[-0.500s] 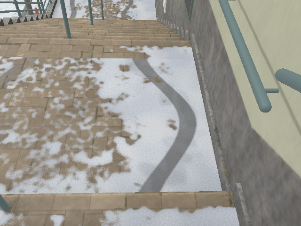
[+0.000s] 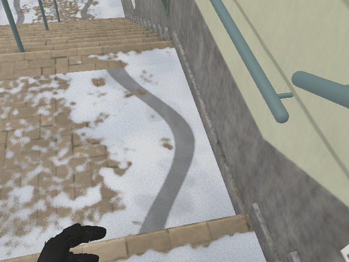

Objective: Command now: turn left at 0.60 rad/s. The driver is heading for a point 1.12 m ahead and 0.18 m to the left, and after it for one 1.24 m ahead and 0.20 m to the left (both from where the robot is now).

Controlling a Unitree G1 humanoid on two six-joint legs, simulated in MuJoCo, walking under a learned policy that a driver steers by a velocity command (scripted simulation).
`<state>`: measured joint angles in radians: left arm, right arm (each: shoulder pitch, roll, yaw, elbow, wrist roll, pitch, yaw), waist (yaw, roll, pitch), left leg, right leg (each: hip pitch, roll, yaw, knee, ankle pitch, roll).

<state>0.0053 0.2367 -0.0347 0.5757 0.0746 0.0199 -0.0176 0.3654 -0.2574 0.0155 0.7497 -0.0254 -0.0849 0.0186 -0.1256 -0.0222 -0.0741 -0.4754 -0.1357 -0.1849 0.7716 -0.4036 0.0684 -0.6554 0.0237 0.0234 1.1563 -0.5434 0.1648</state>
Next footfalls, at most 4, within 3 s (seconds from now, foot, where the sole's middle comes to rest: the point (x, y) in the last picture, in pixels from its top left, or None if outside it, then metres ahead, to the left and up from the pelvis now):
0.16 right None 0.03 -0.12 -0.75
0.62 left None -0.06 0.13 -0.75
1.12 right None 0.06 -0.14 -0.75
1.54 left None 0.31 -0.04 -0.92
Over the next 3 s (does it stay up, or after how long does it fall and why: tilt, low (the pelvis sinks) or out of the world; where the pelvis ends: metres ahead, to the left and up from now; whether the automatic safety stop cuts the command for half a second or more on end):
stays up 1.23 0.14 -0.49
